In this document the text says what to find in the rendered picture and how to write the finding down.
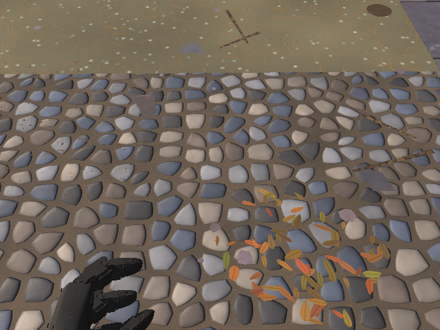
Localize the robot left hand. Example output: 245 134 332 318
47 256 155 330

